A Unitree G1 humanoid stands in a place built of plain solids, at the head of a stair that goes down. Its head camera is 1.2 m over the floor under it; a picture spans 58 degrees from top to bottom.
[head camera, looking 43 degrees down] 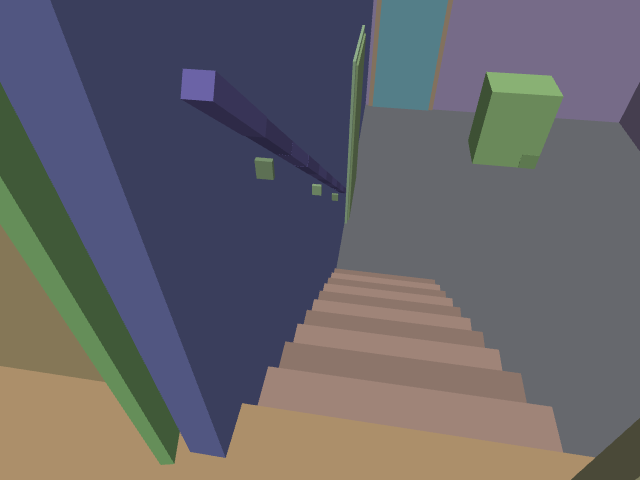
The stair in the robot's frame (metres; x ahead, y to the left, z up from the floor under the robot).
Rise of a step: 0.19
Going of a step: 0.24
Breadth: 0.98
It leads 9 degrees to the right of straight ahead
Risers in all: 11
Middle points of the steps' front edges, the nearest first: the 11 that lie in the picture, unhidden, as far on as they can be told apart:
0.52 -0.26 0.00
0.75 -0.29 -0.19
0.99 -0.33 -0.38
1.22 -0.37 -0.57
1.45 -0.40 -0.77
1.69 -0.44 -0.96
1.92 -0.48 -1.15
2.16 -0.51 -1.34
2.39 -0.55 -1.53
2.63 -0.59 -1.73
2.86 -0.63 -1.92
